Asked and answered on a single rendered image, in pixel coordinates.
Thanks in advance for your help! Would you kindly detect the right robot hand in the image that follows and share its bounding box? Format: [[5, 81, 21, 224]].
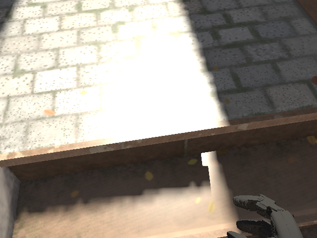
[[227, 194, 306, 238]]

